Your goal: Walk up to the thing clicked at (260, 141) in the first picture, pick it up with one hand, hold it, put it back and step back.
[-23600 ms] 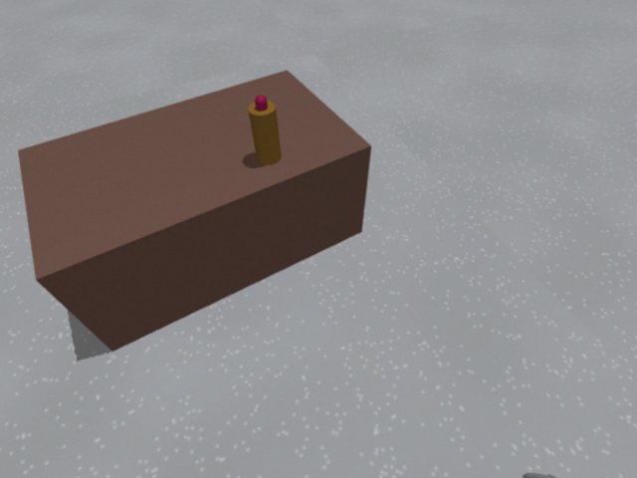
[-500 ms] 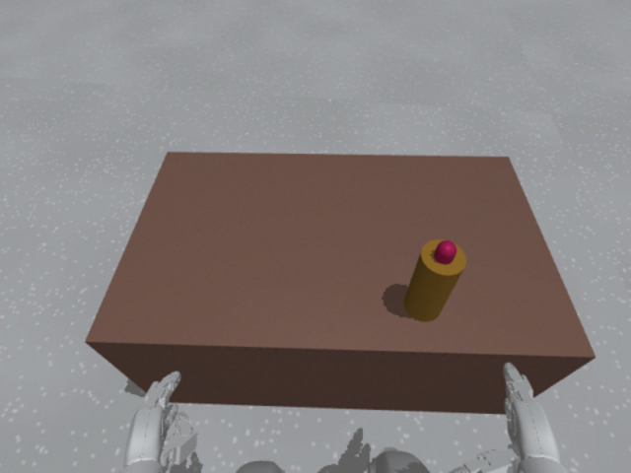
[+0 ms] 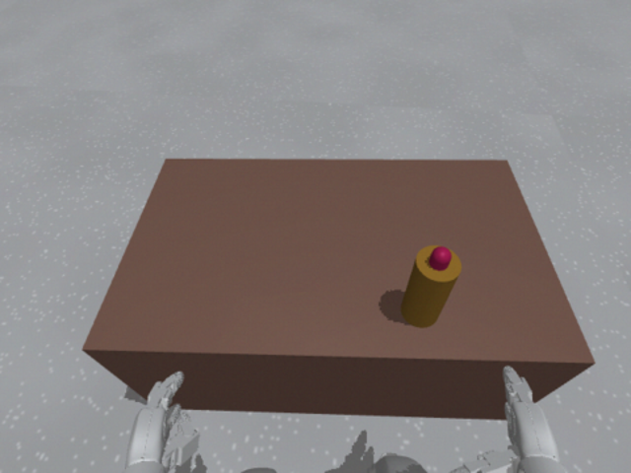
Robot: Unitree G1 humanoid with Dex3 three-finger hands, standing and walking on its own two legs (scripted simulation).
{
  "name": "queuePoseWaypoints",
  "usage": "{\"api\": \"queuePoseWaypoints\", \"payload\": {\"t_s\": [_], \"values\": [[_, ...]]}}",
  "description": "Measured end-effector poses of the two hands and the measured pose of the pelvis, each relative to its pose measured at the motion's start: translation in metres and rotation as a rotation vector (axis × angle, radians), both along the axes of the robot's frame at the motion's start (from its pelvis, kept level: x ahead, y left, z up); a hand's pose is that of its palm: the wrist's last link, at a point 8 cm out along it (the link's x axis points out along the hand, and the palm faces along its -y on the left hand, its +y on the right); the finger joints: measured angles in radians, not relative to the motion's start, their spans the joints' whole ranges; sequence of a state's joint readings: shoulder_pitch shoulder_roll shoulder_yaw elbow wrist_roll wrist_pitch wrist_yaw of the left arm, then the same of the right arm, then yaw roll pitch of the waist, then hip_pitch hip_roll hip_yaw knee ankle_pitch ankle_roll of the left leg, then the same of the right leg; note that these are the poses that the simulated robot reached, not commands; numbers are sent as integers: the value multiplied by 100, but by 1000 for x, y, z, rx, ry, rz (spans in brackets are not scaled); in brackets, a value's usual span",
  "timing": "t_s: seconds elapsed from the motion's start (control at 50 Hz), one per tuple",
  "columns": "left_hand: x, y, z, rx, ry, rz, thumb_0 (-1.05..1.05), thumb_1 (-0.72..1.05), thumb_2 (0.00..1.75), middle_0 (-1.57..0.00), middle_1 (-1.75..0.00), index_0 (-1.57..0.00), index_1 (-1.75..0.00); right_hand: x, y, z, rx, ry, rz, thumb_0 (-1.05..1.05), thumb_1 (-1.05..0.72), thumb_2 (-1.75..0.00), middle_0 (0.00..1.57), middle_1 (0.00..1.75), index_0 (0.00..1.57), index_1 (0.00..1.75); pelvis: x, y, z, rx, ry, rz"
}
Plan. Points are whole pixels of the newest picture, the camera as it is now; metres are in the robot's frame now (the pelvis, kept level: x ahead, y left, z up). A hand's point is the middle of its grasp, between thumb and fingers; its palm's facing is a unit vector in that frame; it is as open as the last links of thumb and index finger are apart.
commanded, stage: home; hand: right
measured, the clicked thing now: (430, 284) +0.46 -0.20 -0.17
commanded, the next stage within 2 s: stand in 0.76 s
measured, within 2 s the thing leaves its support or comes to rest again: neither
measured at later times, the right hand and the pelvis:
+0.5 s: hand (477, 447) +0.16 -0.18 -0.06, palm faces +0.13 +0.95 -0.27, open 17.5 cm; pelvis -0.01 +0.01 +0.00, yaw +0 degrees
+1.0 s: hand (483, 460) +0.15 -0.19 -0.09, palm faces -0.02 +0.94 -0.34, open 16.6 cm; pelvis -0.01 +0.01 +0.00, yaw -1 degrees
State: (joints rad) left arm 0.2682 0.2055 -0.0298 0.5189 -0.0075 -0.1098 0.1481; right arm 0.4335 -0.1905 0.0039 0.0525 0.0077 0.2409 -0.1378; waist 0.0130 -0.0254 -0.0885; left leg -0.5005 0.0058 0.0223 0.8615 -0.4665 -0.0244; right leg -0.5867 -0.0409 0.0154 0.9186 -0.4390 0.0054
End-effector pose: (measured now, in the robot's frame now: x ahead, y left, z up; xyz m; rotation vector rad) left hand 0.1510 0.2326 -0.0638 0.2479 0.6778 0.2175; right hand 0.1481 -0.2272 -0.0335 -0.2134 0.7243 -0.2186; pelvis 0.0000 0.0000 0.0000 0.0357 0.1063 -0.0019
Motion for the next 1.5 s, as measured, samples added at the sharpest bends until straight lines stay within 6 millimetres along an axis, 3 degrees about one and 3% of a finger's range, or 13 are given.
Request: {"api": "queuePoseWaypoints", "payload": {"t_s": [0.44, 0.9, 0.94, 1.06, 1.2, 1.34, 1.5], "values": [[-15, 9, -4, 11, 3, 15, 1, 90, 90, -20, -30, -20, -30, -11, 5, 0, -6, 6, -1, -1, 55, -4, 6, 5, 5, 5, -10, 5, -1, -4, -5, 0], [-10, 14, -4, 15, -3, 14, 1, 90, 90, -20, -30, -20, -30, -11, 10, -1, -7, 4, -2, -1, 54, -5, 6, 6, 5, 5, -9, 10, -2, -8, 0, -2], [-10, 16, -10, 47, 54, -59, 1, 90, 90, -20, -30, -20, -30, -10, 6, -8, -42, 11, 65, -1, 52, -7, 8, 8, 7, 7, -10, 10, -1, -15, -27, -5], [-23, 40, -23, 59, 252, -107, 1, 90, 90, -20, -30, -20, -30, -24, -29, -36, -84, 158, 120, -1, 29, -30, 15, 20, 15, 19, -8, 7, 4, -33, -70, -5], [-51, 62, -21, 67, 381, -25, 1, 90, 90, -20, -30, -20, -30, -54, -60, -48, -93, 305, 56, 0, -18, -67, 19, 28, 19, 27, -1, 1, 14, -34, -93, -5], [-74, 57, -21, 48, 474, 14, 1, 91, 90, -20, -30, -20, -30, -76, -70, -51, -76, 396, 14, 0, -64, -84, 20, 30, 20, 29, 0, -6, 25, -30, -122, -4], [-85, 41, -18, 4, 512, 16, 1, 91, 90, -20, -30, -20, -30, -100, -69, -46, -51, 464, -10, 1, -85, -89, 21, 30, 20, 30, -5, -9, 38, -32, -153, -5]]}}
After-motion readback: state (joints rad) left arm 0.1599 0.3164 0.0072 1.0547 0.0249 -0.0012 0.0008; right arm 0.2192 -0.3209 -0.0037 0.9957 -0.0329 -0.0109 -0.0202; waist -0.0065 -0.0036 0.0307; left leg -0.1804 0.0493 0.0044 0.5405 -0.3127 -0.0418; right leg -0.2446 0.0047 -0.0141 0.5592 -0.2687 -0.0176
